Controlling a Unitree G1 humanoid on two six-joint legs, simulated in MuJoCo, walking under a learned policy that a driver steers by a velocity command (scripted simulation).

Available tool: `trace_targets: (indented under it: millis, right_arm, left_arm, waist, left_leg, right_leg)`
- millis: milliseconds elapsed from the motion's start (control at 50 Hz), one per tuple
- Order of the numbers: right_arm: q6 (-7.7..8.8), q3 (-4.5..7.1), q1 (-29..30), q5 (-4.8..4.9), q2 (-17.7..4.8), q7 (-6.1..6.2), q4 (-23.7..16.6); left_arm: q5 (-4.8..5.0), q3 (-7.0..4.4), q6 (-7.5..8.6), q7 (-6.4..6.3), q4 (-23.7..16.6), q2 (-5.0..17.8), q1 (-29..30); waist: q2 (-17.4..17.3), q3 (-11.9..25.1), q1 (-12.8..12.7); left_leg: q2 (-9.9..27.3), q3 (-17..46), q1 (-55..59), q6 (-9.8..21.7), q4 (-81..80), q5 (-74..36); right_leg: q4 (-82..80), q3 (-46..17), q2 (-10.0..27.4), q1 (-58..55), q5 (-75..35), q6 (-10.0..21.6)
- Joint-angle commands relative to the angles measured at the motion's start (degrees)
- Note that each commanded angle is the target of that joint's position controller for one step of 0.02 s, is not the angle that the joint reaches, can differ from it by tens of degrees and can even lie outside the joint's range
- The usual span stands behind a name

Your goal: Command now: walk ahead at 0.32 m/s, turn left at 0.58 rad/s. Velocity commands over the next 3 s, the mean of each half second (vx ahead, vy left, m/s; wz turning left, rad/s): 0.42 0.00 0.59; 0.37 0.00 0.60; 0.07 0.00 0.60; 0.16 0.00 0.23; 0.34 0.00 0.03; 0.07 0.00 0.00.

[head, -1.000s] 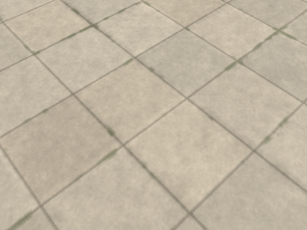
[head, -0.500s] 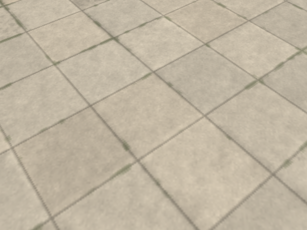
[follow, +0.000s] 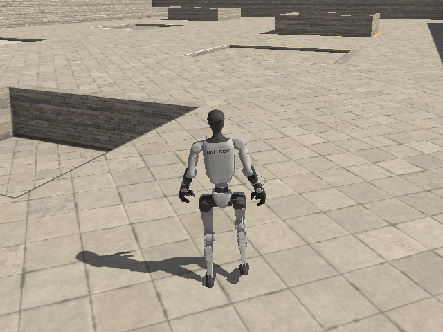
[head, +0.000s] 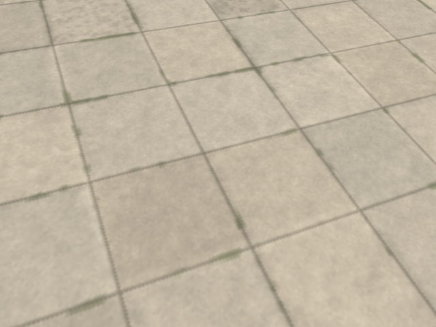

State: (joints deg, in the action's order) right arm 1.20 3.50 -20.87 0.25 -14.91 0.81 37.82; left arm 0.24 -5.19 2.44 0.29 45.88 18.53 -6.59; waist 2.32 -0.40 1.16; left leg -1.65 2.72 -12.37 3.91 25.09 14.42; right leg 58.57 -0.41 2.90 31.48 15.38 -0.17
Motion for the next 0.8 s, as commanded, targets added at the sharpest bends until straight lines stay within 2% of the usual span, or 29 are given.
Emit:
trace_targets:
  millis: [20,80,180,240,260,280,300,320,340,360,380,400,420,440,480,540,600,640,680,720,740,760,780,800]
  right_arm:
    - [2.12,2.71,1.6,0.07,-10.1,0.99,-4.3]
    - [2.04,3.16,-0.1,0.60,-11.1,1.25,-3.2]
    - [1.36,3.59,-2.2,1.42,-11.9,1.07,-1.6]
    - [0.98,3.46,-1.1,1.25,-11.5,0.82,-1.5]
    - [0.77,3.28,-0.3,1.27,-10.9,0.79,-1.7]
    - [0.62,2.74,0.2,1.15,-9.3,0.78,-1.9]
    - [0.74,1.72,1.0,0.58,-6.5,0.67,-2.6]
    - [1.21,0.60,-1.2,0.88,-2.7,0.76,-4.7]
    - [1.76,0.92,-3.7,2.07,-5.7,1.07,-5.3]
    - [1.70,2.01,-1.7,2.43,-10.0,0.95,-4.0]
    - [1.45,2.19,1.8,1.86,-10.7,0.76,-4.0]
    - [1.42,2.19,3.5,1.27,-10.0,0.56,-4.1]
    - [1.30,2.24,4.7,1.14,-9.1,0.20,-4.4]
    - [1.07,2.05,4.7,1.39,-8.0,-0.19,-4.4]
    - [0.58,1.44,5.6,1.49,-5.7,-0.59,-5.1]
    - [0.47,0.89,8.6,1.06,-4.8,-0.91,-6.6]
    - [1.08,0.27,13.7,1.00,-3.8,-2.07,-7.5]
    - [1.33,-0.15,17.8,1.04,-2.9,-3.01,-8.6]
    - [1.34,-0.06,20.1,1.36,-3.2,-3.82,-9.6]
    - [1.22,0.85,19.5,1.17,-5.1,-4.28,-10.0]
    - [1.03,1.71,16.8,0.77,-6.8,-4.31,-9.6]
    - [0.93,3.06,9.9,0.56,-9.2,-4.21,-7.9]
    - [0.75,4.76,0.6,0.51,-12.0,-3.45,-5.6]
    - [0.09,5.46,-2.8,0.67,-16.1,-1.99,-4.7]
  left_arm:
    - [-0.34,-0.95,2.12,0.37,-4.3,3.9,5.8]
    - [-0.05,-0.22,2.43,0.73,-5.2,2.4,8.6]
    - [0.73,0.31,3.35,1.56,-7.3,2.8,12.2]
    - [0.95,-0.33,4.38,1.84,-7.3,5.0,9.4]
    - [0.93,-0.68,4.74,1.77,-6.6,5.6,6.6]
    - [0.66,-1.34,5.04,1.45,-5.3,6.5,1.9]
    - [0.02,-2.21,5.32,0.94,-4.2,8.7,-5.4]
    - [-1.30,-3.41,5.01,0.48,-3.2,14.2,-13.8]
    - [-0.71,-3.22,4.70,1.16,-1.9,13.1,-15.2]
    - [-0.04,-1.84,4.43,1.02,-3.0,8.1,-11.8]
    - [-0.02,-1.16,3.91,0.67,-3.6,5.7,-9.2]
    - [-0.36,-0.61,3.54,0.38,-3.7,4.2,-7.2]
    - [-0.73,-0.14,3.46,0.09,-3.5,3.0,-6.2]
    - [-0.89,-0.01,3.55,-0.11,-3.3,2.7,-5.8]
    - [-0.50,-0.19,4.04,-0.17,-2.5,3.3,-6.5]
    - [-0.53,-0.65,4.08,-0.23,-1.5,5.2,-7.3]
    - [-0.31,-0.66,3.58,-0.52,-1.2,6.3,-7.4]
    - [0.10,-0.76,3.15,-0.73,-0.4,7.3,-9.5]
    - [0.73,-1.02,2.53,-0.72,0.4,8.5,-11.1]
    - [1.21,-1.43,1.75,-0.90,0.5,10.2,-11.3]
    - [1.38,-1.73,1.13,-1.23,0.2,11.2,-11.1]
    - [1.49,-1.84,0.50,-1.58,-0.2,11.6,-10.6]
    - [1.69,-1.39,0.49,-1.87,-1.0,10.7,-9.8]
    - [-1.15,0.46,0.91,-1.53,-2.7,4.6,-13.1]
  waist:
    - [-7.5,-0.2,-0.2]
    - [-9.0,-1.2,1.1]
    - [-9.0,-2.8,2.7]
    - [-10.8,-1.6,1.1]
    - [-11.5,-0.7,-0.5]
    - [-11.2,1.3,-2.8]
    - [-8.6,6.6,-6.3]
    - [6.5,14.4,-6.9]
    - [15.5,14.2,-5.4]
    - [8.9,7.5,-5.5]
    - [5.6,3.0,-5.3]
    - [3.4,0.7,-4.4]
    - [3.6,-0.8,-3.6]
    - [4.1,-1.2,-3.0]
    - [3.8,-1.8,-2.8]
    - [2.1,-2.4,-2.9]
    - [1.6,-3.4,-4.3]
    - [0.9,-4.5,-5.8]
    - [1.0,-5.2,-5.9]
    - [2.2,-3.5,-4.0]
    - [3.4,-1.5,-1.9]
    - [3.4,2.3,2.1]
    - [1.7,6.9,7.2]
    - [-10.6,12.3,5.1]
  left_leg:
    - [12.0,17.6,7.2,8.7,-15.7,5.6]
    - [10.9,15.6,5.5,8.4,-15.1,3.0]
    - [11.5,18.2,2.9,8.7,-12.2,3.8]
    - [11.8,21.6,3.0,7.8,-8.6,1.2]
    - [11.1,22.0,2.7,7.0,-6.5,-0.6]
    - [8.9,21.2,1.0,5.6,-2.4,-3.0]
    - [5.4,17.8,-3.9,3.3,8.7,-3.3]
    - [-2.3,9.0,-20.6,-1.3,29.0,9.1]
    - [-2.1,8.1,-31.9,-2.6,41.5,20.0]
    - [1.5,9.0,-35.3,-2.7,47.0,15.3]
    - [3.7,6.9,-34.9,-2.7,47.6,10.6]
    - [5.2,6.3,-33.3,-2.6,46.0,6.8]
    - [6.6,6.3,-31.7,-2.6,44.2,4.2]
    - [7.4,5.5,-29.9,-2.6,43.3,2.6]
    - [7.9,4.2,-30.4,-3.1,41.8,0.6]
    - [8.1,3.1,-32.4,-4.2,35.2,-4.6]
    - [7.5,-0.2,-29.0,-3.9,23.6,-13.4]
    - [6.8,-2.9,-26.9,-3.2,17.5,-15.8]
    - [6.0,-4.2,-25.6,-1.9,13.6,-14.9]
    - [3.1,-6.7,-21.3,0.4,11.4,-10.2]
    - [0.7,-8.4,-17.1,1.6,11.1,-7.2]
    - [-1.9,-9.3,-8.5,3.2,9.3,-7.3]
    - [-2.9,-7.7,6.1,5.4,4.8,-14.5]
    - [7.9,7.6,24.1,8.7,7.3,-31.0]
  right_leg:
    - [-8.5,-2.3,0.1,9.2,-9.0,-1.3]
    - [-19.0,-2.5,-1.6,5.6,-12.1,-3.1]
    - [-27.2,-3.1,-2.6,0.5,-10.8,-3.4]
    - [-29.7,-3.1,-3.2,-6.2,-7.9,-1.8]
    - [-31.6,-2.4,-3.4,-10.1,-7.7,-0.9]
    - [-33.9,-1.7,-3.5,-17.4,-8.1,0.4]
    - [-33.9,-6.5,1.9,-29.6,-6.3,3.2]
    - [-37.7,-26.9,15.1,-48.0,5.5,9.9]
    - [-43.8,-44.7,21.1,-50.0,19.0,14.2]
    - [-44.8,-39.1,19.9,-44.6,22.6,13.0]
    - [-44.6,-30.1,17.5,-38.8,16.0,11.0]
    - [-45.6,-24.0,15.1,-34.0,9.3,10.1]
    - [-46.7,-19.2,13.5,-30.6,3.1,9.5]
    - [-47.9,-15.0,12.3,-28.3,-0.6,9.0]
    - [-49.3,-9.7,11.9,-26.9,-7.5,9.8]
    - [-50.2,-3.4,12.1,-27.4,-16.6,10.7]
    - [-50.3,3.6,10.2,-27.4,-20.0,9.1]
    - [-50.4,6.2,10.5,-28.6,-20.6,8.3]
    - [-49.4,7.8,11.8,-31.9,-24.7,7.7]
    - [-44.2,10.0,12.5,-35.5,-41.4,6.7]
    - [-38.0,11.0,12.2,-36.7,-53.3,6.0]
    - [-28.0,11.7,11.4,-35.5,-59.9,5.0]
    - [-14.9,12.7,9.2,-28.3,-55.3,2.7]
    - [4.0,11.7,4.3,-11.3,-10.7,-0.3]
